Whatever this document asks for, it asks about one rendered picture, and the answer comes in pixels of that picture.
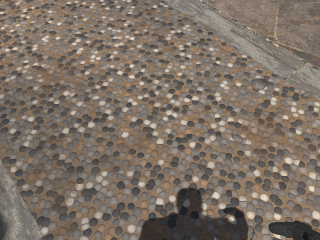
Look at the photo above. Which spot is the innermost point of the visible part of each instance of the robot right hand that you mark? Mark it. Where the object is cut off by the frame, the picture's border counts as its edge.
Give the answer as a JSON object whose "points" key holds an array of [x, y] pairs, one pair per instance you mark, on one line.
{"points": [[296, 230]]}

